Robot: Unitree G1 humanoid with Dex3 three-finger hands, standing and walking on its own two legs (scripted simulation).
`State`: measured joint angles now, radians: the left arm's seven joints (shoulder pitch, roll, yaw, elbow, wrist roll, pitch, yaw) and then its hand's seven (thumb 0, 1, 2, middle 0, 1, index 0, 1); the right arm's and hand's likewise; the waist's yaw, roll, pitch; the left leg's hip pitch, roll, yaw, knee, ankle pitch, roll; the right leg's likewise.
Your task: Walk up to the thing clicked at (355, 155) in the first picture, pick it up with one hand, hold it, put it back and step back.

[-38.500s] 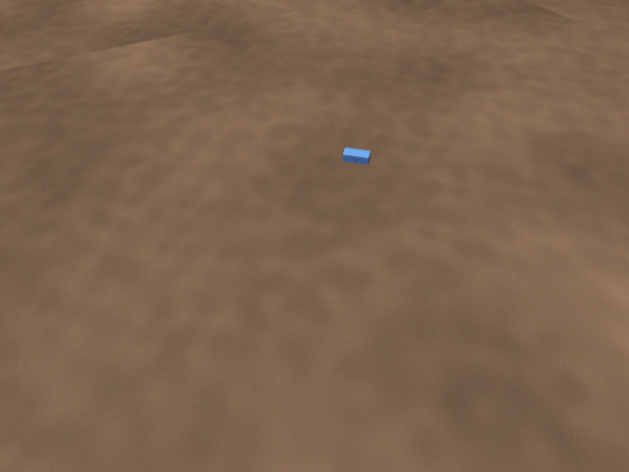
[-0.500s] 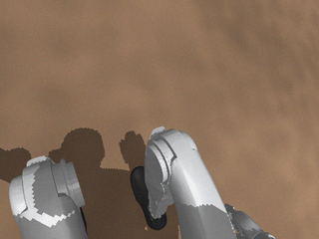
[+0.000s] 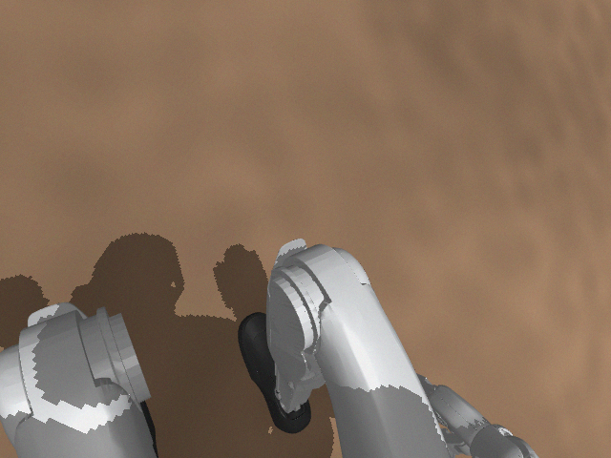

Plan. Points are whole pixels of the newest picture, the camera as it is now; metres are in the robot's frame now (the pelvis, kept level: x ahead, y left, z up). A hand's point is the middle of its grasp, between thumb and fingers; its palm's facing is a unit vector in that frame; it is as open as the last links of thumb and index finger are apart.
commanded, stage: open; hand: left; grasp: from above
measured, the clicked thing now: out of the picture +0.42 +0.36 -0.28
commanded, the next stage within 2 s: withdraw in 1.08 s
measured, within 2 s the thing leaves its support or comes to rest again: neither
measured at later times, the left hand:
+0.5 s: hand out of the picture +0.41 +0.36 -0.24, palm faces -0.44 -0.15 -0.89, open 11.0 cm
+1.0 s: hand out of the picture +0.41 +0.36 -0.24, palm faces -0.45 -0.15 -0.88, open 13.5 cm
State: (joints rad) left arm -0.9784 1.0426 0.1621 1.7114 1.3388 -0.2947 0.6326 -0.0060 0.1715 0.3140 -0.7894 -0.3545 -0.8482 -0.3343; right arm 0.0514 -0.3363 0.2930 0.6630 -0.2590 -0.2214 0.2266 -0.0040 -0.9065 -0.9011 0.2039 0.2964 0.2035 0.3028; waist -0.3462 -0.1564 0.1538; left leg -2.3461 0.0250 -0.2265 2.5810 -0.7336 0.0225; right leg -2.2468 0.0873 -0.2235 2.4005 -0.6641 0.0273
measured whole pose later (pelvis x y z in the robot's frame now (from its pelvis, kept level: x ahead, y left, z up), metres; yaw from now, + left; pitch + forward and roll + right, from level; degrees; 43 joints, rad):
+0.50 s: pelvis +0.00 +0.00 +0.00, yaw -1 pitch +25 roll -15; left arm -0.98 1.08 0.12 1.72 1.34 -0.34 0.62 0.00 -0.01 0.58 -0.49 -0.60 -0.51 -0.59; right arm 0.06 -0.34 0.32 0.66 -0.27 -0.20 0.22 0.00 -0.90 -0.90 0.20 0.30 0.20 0.30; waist -0.35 -0.17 0.15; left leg -2.34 0.02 -0.24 2.58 -0.72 0.03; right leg -2.22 0.09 -0.24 2.39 -0.65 0.03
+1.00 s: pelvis +0.00 +0.00 +0.00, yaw +0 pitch +26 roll -14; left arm -0.98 1.09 0.14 1.71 1.32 -0.32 0.60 0.00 -0.39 0.90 -0.16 -0.93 -0.17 -0.93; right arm 0.05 -0.35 0.33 0.65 -0.26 -0.22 0.22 0.00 -0.90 -0.90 0.20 0.30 0.20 0.30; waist -0.35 -0.17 0.17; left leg -2.34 0.02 -0.24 2.58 -0.72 0.02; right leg -2.23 0.09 -0.24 2.39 -0.65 0.03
